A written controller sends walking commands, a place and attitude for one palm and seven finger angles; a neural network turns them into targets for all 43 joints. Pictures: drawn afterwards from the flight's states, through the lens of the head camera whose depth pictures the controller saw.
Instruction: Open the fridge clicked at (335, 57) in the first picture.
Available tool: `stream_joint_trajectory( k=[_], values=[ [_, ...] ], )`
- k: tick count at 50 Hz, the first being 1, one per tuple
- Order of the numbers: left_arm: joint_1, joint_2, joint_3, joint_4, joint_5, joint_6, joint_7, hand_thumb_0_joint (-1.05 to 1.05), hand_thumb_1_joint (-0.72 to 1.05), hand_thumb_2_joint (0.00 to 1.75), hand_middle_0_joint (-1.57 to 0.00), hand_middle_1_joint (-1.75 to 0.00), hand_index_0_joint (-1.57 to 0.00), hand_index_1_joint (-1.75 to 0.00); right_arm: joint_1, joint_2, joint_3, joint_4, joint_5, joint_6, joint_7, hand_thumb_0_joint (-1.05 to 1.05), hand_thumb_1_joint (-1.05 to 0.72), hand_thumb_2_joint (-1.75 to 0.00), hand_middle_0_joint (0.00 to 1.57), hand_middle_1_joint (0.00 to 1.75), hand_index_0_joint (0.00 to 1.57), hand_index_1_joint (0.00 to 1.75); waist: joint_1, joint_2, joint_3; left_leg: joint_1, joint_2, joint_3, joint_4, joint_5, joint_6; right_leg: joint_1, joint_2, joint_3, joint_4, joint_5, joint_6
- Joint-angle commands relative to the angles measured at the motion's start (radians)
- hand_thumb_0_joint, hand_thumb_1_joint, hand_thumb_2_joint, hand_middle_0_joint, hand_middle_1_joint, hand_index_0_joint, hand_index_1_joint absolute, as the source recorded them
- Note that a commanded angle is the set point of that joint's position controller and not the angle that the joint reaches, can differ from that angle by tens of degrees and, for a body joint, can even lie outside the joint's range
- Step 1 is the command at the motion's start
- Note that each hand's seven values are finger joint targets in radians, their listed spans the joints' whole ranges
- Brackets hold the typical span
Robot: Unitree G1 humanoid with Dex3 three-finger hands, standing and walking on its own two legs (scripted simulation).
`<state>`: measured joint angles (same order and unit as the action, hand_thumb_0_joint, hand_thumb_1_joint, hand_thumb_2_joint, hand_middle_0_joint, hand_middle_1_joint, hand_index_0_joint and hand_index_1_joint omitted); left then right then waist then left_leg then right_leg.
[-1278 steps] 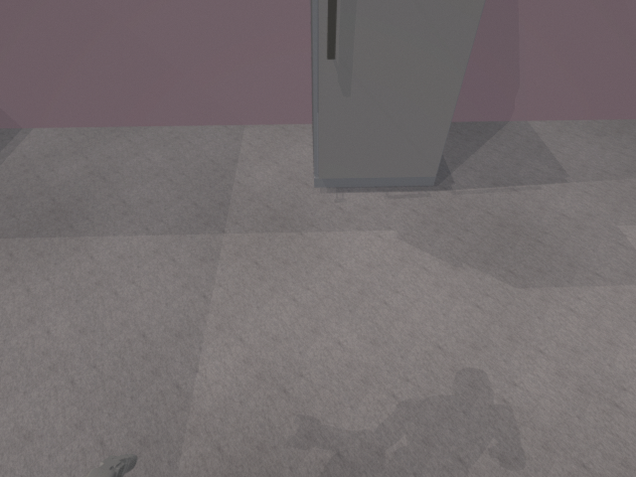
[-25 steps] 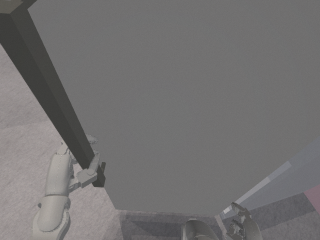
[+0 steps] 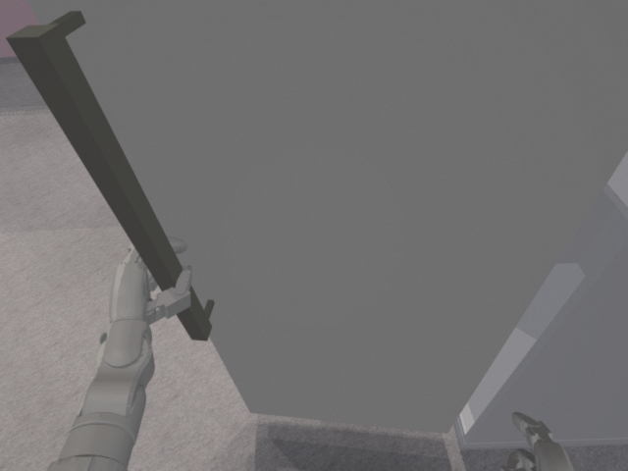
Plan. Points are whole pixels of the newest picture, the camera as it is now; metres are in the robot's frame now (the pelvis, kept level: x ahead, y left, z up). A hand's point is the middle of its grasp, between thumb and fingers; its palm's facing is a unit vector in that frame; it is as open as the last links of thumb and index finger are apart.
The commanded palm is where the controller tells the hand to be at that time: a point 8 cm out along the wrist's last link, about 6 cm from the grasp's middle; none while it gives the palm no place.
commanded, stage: stop walking and hold the door back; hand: left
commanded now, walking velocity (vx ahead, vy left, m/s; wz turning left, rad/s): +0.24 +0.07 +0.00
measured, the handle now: (156, 224) +0.38 +0.22 +0.14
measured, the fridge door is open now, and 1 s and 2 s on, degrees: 82 73 77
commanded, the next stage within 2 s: loosen the grip on the handle in 1.20 s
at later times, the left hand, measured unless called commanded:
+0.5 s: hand (190, 254) +0.38 +0.20 +0.07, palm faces +0.22 -0.95 -0.22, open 6.0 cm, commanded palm +0.37 +0.26 +0.05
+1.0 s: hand (194, 246) +0.41 +0.21 +0.07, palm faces +0.12 -0.97 -0.23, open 6.2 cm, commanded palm +0.36 +0.27 +0.05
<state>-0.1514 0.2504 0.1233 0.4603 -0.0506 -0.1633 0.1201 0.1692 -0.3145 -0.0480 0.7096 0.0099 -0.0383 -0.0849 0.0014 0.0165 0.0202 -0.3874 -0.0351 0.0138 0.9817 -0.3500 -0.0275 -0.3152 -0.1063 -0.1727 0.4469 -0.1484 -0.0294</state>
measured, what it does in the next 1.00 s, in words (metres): steps on the spot: left foot, then right foot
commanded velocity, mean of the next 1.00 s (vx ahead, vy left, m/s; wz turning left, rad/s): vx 0.11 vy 0.02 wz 0.00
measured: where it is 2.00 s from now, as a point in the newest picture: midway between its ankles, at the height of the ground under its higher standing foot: outside the picture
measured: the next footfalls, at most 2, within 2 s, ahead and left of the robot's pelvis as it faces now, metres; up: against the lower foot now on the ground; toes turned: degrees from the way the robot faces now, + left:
left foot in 0.16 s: -0.03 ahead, +0.12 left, +0.00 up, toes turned +5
right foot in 0.48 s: -0.02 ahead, -0.10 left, +0.00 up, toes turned -10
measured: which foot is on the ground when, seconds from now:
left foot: up 0.00-0.14, down 0.16-0.50, up 0.52-0.78, down 0.80-1.00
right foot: down 0.00-0.16, up 0.18-0.46, down 0.48-1.00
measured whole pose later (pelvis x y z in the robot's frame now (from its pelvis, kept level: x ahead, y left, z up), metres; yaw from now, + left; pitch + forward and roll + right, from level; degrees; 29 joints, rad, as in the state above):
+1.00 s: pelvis -0.03 +0.02 -0.01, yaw -6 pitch +1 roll -1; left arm -0.47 0.38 0.28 0.68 -0.01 -0.22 0.02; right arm 0.23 -0.22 0.02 0.63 0.02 -0.06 -0.06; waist -0.06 -0.01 0.09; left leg -0.35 0.07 0.11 0.57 -0.24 0.01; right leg -0.26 -0.02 -0.06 0.57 -0.31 0.01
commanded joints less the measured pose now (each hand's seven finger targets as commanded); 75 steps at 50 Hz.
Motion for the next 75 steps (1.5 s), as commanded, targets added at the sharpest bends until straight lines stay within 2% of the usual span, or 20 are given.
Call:
stream_joint_trajectory(
  k=[1,4,6,8,10,14,22,23,25,27,32,38,44,54,64,65,66,68,70,75],
  values=[
    [-0.555,0.307,0.133,-0.127,0.015,-0.08,0.034,0.0,0.9,0.9,-0.45,-1.4,-0.45,-1.4,-0.015,-0.061,-0.018,-0.126,-0.003,-0.046,-0.006,0.0,-0.9,-0.9,0.2,0.3,0.2,0.3,0.01,-0.222,-0.185,-0.003,0.001,0.08,-0.213,-0.088,0.034,0.166,-0.243,0.386,-0.363,-0.61,0.002],
    [-0.717,0.334,0.122,-0.08,0.023,-0.089,0.022,0.0,0.9,0.9,-0.45,-1.4,-0.45,-1.4,0.032,-0.05,-0.014,-0.109,0.001,-0.047,-0.01,0.0,-0.9,-0.9,0.2,0.3,0.2,0.3,-0.012,-0.203,-0.278,0.235,-0.028,0.152,-0.467,-0.138,0.067,0.134,-0.178,0.292,-0.3,-0.487,0.007],
    [-0.795,0.344,0.111,-0.015,0.028,-0.109,-0.007,0.0,0.9,0.9,-0.45,-1.4,-0.45,-1.4,0.088,-0.069,-0.009,-0.088,-0.007,-0.05,-0.016,0.0,-0.9,-0.9,0.2,0.3,0.2,0.3,-0.058,0.014,-0.31,0.455,-0.015,0.158,-0.693,-0.129,0.103,0.007,-0.053,0.156,-0.069,-0.414,0.06],
    [-0.923,0.326,0.1,0.007,0.017,-0.121,-0.015,0.0,0.9,0.9,-0.45,-1.4,-0.45,-1.4,0.03,-0.106,0.003,-0.12,0.004,-0.084,-0.02,0.0,-0.9,-0.9,0.2,0.3,0.2,0.3,-0.042,0.457,-0.196,0.421,0.38,-0.344,-0.861,-0.37,0.24,-0.287,0.122,0.032,0.556,-0.355,0.086],
    [-0.98,0.347,0.121,0.119,0.026,-0.091,-0.023,0.0,0.9,0.9,-0.45,-1.4,-0.45,-1.4,-0.002,-0.092,-0.008,-0.094,0.017,-0.085,-0.023,0.0,-0.9,-0.9,0.2,0.3,0.2,0.3,0.026,0.202,-0.182,0.285,0.423,-0.304,-0.841,-0.182,0.278,-0.282,0.067,0.176,0.806,-0.256,0.054],
    [-1.066,0.349,0.07,0.357,0.045,-0.053,-0.039,0.0,0.9,0.9,-0.45,-1.4,-0.45,-1.4,0.098,-0.123,0.002,-0.046,0.05,-0.05,-0.028,0.0,-0.9,-0.9,0.2,0.3,0.2,0.3,-0.021,0.038,-0.132,0.332,0.349,-0.267,-0.768,-0.223,0.248,-0.4,0.03,0.174,0.71,-0.15,0.06],
    [-1.16,0.357,0.06,0.44,0.027,-0.062,-0.061,0.0,0.9,0.9,-0.45,-1.4,-0.45,-1.4,0.157,-0.127,0.023,0.007,0.037,-0.079,-0.044,0.0,-0.9,-0.9,0.2,0.3,0.2,0.3,-0.016,0.212,-0.225,0.201,0.243,-0.01,-0.489,0.16,0.127,0.156,0.108,0.046,0.013,-0.19,0.041],
    [-1.124,0.408,0.102,0.461,0.031,-0.068,-0.054,0.0,0.9,0.9,-0.45,-1.4,-0.45,-1.4,0.151,-0.12,0.019,0.015,0.041,-0.083,-0.037,0.0,-0.9,-0.9,0.2,0.3,0.2,0.3,-0.004,0.108,-0.278,0.073,0.229,0.004,-0.341,0.231,0.109,0.345,0.047,0.148,-0.031,-0.158,0.007],
    [-1.06,0.575,0.224,0.472,0.048,-0.048,-0.042,0.0,0.9,0.9,-0.45,-1.4,-0.45,-1.4,0.127,-0.101,-0.007,-0.016,0.052,-0.079,-0.033,0.0,-0.9,-0.9,0.2,0.3,0.2,0.3,0.018,-0.32,-0.29,-0.288,0.06,0.025,0.123,-0.189,0.032,0.511,-0.313,0.688,-0.132,0.135,-0.165],
    [-1.0,0.559,0.213,0.553,0.053,0.004,-0.046,0.0,0.9,0.9,-0.45,-1.4,-0.45,-1.4,0.143,-0.111,-0.014,0.017,0.053,-0.083,-0.022,0.0,-0.9,-0.9,0.2,0.3,0.2,0.3,-0.013,-0.199,-0.269,-0.28,0.105,-0.089,0.198,-0.199,0.017,0.427,-0.308,0.551,-0.091,0.141,-0.149],
    [-0.93,0.615,0.31,0.583,0.023,-0.021,-0.052,0.0,0.9,0.9,-0.45,-1.4,-0.45,-1.4,0.106,-0.119,0.029,0.003,0.04,-0.076,-0.024,0.0,-0.9,-0.9,0.2,0.3,0.2,0.3,-0.012,-0.17,-0.185,-0.095,0.105,0.016,-0.095,-0.022,0.007,0.254,-0.172,0.249,-0.059,0.238,-0.082],
    [-0.832,0.537,0.29,0.462,0.031,-0.062,-0.065,0.0,0.9,0.9,-0.45,-1.4,-0.45,-1.4,0.115,-0.121,0.004,-0.067,0.022,-0.063,-0.03,0.0,-0.9,-0.9,0.2,0.3,0.2,0.3,-0.016,-0.119,-0.239,0.178,0.073,0.07,-0.466,0.269,-0.01,0.211,-0.1,0.185,0.038,0.279,-0.024],
    [-0.684,0.429,0.236,0.154,0.046,-0.123,-0.079,0.0,0.9,0.9,-0.45,-1.4,-0.45,-1.4,0.076,-0.107,-0.008,-0.146,0.002,-0.056,0.003,0.0,-0.9,-0.9,0.2,0.3,0.2,0.3,-0.011,0.279,-0.251,0.331,0.342,-0.245,-0.592,0.752,0.166,-0.032,0.087,0.131,0.328,-0.355,0.047],
    [-0.485,0.434,0.284,-0.004,0.021,-0.081,-0.046,0.0,0.9,0.9,-0.45,-1.4,-0.45,-1.4,0.059,-0.074,0.011,-0.172,0.022,-0.052,-0.023,0.0,-0.9,-0.9,0.2,0.3,0.2,0.3,-0.015,-0.145,-0.321,0.107,0.136,0.039,-0.38,0.308,0.008,0.326,-0.075,0.255,0.076,0.597,-0.008],
    [-0.639,0.422,0.217,0.247,0.032,-0.09,-0.045,0.0,0.9,0.9,-0.45,-1.4,-0.45,-1.4,0.058,-0.095,0.016,-0.097,0.015,-0.036,-0.048,0.0,-0.9,-0.9,0.2,0.3,0.2,0.3,-0.008,0.006,-0.192,0.203,0.19,-0.033,-0.514,0.256,0.058,0.061,0.024,0.197,-0.021,-0.057,0.039],
    [-1.169,0.84,0.5,0.009,0.136,-0.12,-0.076,0.0,0.9,0.9,-0.45,-1.4,-0.45,-1.4,0.114,-0.118,-0.077,-0.157,-0.003,-0.062,-0.003,0.0,-0.9,-0.9,0.2,0.3,0.2,0.3,0.033,-0.162,-0.177,0.16,0.165,0.016,-0.453,0.233,0.073,0.069,-0.003,0.252,-0.061,0.094,0.018],
    [-0.966,0.427,0.224,0.33,0.134,-0.052,-0.143,0.0,0.78,0.84,-0.45,-1.4,-0.45,-1.4,0.048,-0.111,-0.015,-0.138,-0.017,-0.111,0.008,0.0,-0.9,-0.9,0.2,0.3,0.2,0.3,-0.081,-0.187,-0.425,0.221,0.051,0.04,-0.53,0.486,0.075,0.08,0.111,0.104,0.117,0.326,-0.011],
    [-0.676,0.371,0.278,0.27,0.098,-0.07,-0.167,0.0,0.54,0.73,-0.45,-1.4,-0.45,-1.4,0.168,-0.114,-0.037,-0.102,-0.001,-0.113,0.031,0.0,-0.9,-0.9,0.2,0.3,0.2,0.3,-0.018,-0.008,-0.439,0.335,0.066,0.005,-0.435,0.618,0.033,-0.057,0.117,0.083,0.116,0.178,0.016],
    [-0.713,0.433,0.286,0.195,0.085,-0.115,-0.152,0.0,0.3,0.61,-0.45,-1.4,-0.45,-1.4,0.117,-0.116,-0.025,-0.119,-0.012,-0.098,0.041,0.0,-0.9,-0.9,0.2,0.3,0.2,0.3,-0.009,0.173,-0.364,0.303,0.052,0.016,-0.436,0.357,0.033,-0.12,0.109,0.11,0.083,0.021,0.009],
    [-0.854,0.433,0.202,0.242,0.121,-0.174,-0.101,0.0,-0.31,0.32,-0.45,-1.4,-0.45,-1.4,0.099,-0.124,-0.011,-0.156,0.003,-0.085,0.042,0.0,-0.9,-0.9,0.2,0.3,0.2,0.3,-0.071,0.008,-0.211,0.061,0.046,-0.001,-0.459,-0.133,0.061,-0.232,0.108,0.128,0.068,-0.304,0.014]
  ],
)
